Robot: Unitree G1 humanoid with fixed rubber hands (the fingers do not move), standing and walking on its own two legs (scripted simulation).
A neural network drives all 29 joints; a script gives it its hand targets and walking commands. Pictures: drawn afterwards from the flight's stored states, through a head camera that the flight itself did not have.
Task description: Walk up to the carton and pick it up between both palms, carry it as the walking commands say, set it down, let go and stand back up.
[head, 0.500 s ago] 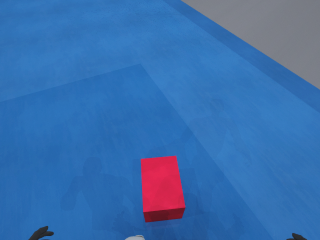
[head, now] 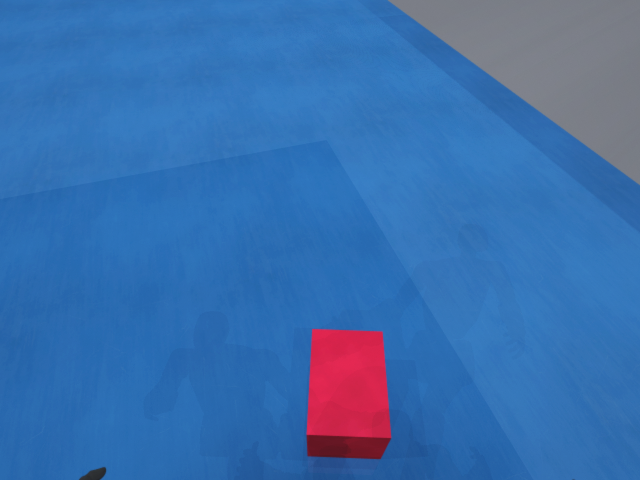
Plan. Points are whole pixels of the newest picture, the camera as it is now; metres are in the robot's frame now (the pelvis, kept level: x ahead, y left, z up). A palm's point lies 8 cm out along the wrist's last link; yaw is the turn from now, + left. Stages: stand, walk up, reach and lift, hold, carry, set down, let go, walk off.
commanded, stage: walk up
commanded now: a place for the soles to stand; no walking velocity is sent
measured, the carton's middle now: (345, 392) +0.49 -0.05 -0.66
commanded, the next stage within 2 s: reach and lift in 1.74 s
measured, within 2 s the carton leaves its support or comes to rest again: neither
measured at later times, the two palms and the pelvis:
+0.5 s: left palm out of the picture +0.11 +0.34 -0.09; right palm out of the picture +0.12 -0.34 -0.07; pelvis +0.01 +0.00 +0.01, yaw +2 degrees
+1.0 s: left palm out of the picture +0.11 +0.24 -0.09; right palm out of the picture +0.13 -0.38 -0.09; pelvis +0.01 -0.07 +0.01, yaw +4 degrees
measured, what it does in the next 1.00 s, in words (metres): shifts its weight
